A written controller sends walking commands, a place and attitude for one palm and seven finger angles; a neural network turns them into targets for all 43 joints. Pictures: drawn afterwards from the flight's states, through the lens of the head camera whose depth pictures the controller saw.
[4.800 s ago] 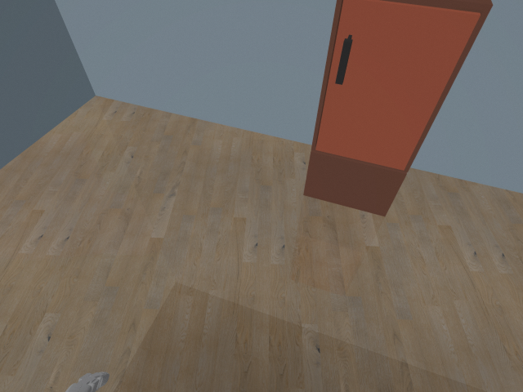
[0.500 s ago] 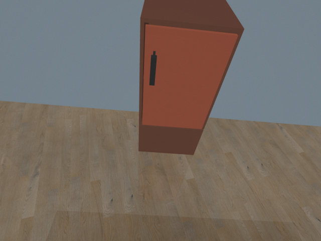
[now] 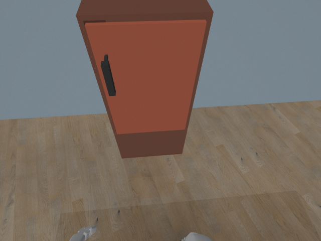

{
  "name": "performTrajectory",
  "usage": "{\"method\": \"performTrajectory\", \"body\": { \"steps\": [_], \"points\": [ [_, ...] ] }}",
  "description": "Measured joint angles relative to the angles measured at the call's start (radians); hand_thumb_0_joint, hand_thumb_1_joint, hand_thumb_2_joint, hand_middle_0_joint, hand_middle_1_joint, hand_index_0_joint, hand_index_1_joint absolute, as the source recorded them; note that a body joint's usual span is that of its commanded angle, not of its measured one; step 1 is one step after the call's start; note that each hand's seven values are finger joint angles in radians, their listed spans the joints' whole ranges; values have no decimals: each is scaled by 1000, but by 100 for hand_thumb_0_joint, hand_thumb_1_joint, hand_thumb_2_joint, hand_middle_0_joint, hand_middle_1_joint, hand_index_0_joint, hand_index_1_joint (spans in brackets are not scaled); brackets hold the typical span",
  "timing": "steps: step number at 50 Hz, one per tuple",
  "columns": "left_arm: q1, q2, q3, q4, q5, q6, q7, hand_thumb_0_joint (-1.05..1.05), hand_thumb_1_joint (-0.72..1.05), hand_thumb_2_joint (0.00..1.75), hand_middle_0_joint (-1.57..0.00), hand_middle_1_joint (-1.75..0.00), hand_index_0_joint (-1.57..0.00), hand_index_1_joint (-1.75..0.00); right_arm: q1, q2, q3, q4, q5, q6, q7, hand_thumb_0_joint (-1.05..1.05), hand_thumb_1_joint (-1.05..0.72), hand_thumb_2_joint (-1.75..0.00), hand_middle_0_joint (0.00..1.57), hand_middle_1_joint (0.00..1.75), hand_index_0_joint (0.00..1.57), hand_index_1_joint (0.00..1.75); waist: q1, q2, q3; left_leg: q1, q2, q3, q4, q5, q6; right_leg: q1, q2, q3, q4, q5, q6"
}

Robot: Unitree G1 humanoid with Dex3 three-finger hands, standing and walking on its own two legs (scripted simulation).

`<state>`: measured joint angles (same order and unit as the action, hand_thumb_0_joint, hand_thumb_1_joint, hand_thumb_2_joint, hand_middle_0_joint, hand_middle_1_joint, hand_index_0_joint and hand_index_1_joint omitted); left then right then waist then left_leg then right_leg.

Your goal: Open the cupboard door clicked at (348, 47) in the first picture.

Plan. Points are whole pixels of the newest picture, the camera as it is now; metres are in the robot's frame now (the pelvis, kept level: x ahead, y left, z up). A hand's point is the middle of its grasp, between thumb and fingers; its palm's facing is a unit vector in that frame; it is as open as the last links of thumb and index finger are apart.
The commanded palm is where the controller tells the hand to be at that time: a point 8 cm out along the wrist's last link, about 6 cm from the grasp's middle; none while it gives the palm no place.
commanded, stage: take the last steps up to it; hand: left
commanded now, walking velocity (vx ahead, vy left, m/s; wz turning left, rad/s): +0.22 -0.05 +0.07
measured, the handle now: (109, 75) +0.64 +0.19 +0.01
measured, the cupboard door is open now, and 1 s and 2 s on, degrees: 0 0 0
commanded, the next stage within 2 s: come to a stop and stand still in 0.16 s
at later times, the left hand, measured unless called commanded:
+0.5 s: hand out of the picture +0.11 +0.18 -0.17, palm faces +0.07 -0.99 -0.14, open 7.3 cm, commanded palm none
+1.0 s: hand out of the picture +0.10 +0.11 -0.13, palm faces +0.06 -0.96 -0.26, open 7.3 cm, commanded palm none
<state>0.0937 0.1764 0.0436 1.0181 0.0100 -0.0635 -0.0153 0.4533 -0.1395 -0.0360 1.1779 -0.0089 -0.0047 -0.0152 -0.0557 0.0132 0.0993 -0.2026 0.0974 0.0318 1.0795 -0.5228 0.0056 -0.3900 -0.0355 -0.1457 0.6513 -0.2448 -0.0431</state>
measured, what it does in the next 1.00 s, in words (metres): walks ahead: left foot, then right foot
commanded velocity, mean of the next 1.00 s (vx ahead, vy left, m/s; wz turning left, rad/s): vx -0.01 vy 0.04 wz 0.01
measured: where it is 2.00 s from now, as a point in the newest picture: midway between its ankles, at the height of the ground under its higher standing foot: outside the picture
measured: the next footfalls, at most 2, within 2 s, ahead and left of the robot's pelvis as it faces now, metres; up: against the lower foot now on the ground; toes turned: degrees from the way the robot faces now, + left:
left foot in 0.30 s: +0.21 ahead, +0.10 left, +0.00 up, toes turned +10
right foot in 0.78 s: +0.13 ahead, -0.18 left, +0.00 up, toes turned -2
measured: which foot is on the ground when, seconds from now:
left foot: up 0.00-0.28, down 0.30-0.80, up 0.82-1.00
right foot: down 0.00-0.32, up 0.34-0.76, down 0.78-1.00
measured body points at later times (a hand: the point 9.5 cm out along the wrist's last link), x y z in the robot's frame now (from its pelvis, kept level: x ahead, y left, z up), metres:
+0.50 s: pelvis +0.12 +0.02 +0.02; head +0.15 +0.04 +0.47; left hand +0.11 +0.23 -0.15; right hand +0.22 -0.21 -0.12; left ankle +0.17 +0.09 -0.72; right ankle +0.10 -0.14 -0.67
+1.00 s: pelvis +0.08 -0.07 +0.03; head +0.09 -0.11 +0.48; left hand +0.10 +0.16 -0.11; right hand +0.09 -0.31 -0.14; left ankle +0.07 +0.09 -0.64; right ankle +0.09 -0.18 -0.72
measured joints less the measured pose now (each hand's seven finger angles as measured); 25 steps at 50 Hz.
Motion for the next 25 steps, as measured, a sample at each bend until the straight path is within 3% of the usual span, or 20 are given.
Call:
{"method": "performTrajectory", "body": {
  "steps": [3, 8, 12, 15, 19, 25],
  "points": [
    [32, -18, -6, 15, 0, 5, 18, 0, 92, 90, -19, -30, -20, -30, -66, -15, -11, -40, -7, 3, 2, 1, -90, -90, 20, 30, 20, 30, 8, 5, -21, -164, 4, 11, 137, 82, 8, 81, 15, -13, -85, 2, 4],
    [91, -4, -3, 40, 7, 8, 40, -2, 95, 89, -20, -30, -20, -30, -181, -29, -18, -125, -16, -1, 5, 0, -91, -90, 19, 30, 20, 30, 15, 15, -61, -287, 21, 54, -72, 157, -16, 180, 34, -36, -191, 6, 1],
    [141, -2, -10, 65, 10, 17, 34, -1, 94, 90, -20, -30, -20, -30, -252, -29, -17, -160, -17, -11, 12, 0, -92, -90, 19, 30, 20, 30, 39, 8, -73, -257, 13, 78, -293, 209, -22, 231, 44, -36, -196, -32, 13],
    [187, -3, -12, 83, 5, 28, 31, 0, 93, 90, -19, -30, -20, -30, -269, -24, -8, -167, -18, -28, 18, 0, -92, -90, 19, 30, 20, 30, 55, -4, -83, -172, -3, 91, -456, 307, -21, 255, 44, -38, -142, -96, 31],
    [210, -6, -19, 105, -5, 61, 42, 0, 92, 90, -19, -30, -20, -30, -287, 5, 19, -153, -20, -33, 0, 0, -92, -90, 19, 30, 20, 30, 83, -62, -77, -123, -41, 134, -463, 262, 60, 195, 4, 37, 46, -252, 51],
    [176, -29, -23, 79, 0, 96, 48, 1, 92, 90, -19, -30, -20, -30, -335, 3, 10, -161, -2, -12, -34, -2, -94, -90, 20, 30, 21, 30, 78, -37, -12, -64, -50, 141, -591, 328, 70, 60, -17, 107, 217, -260, 77]
  ]
}}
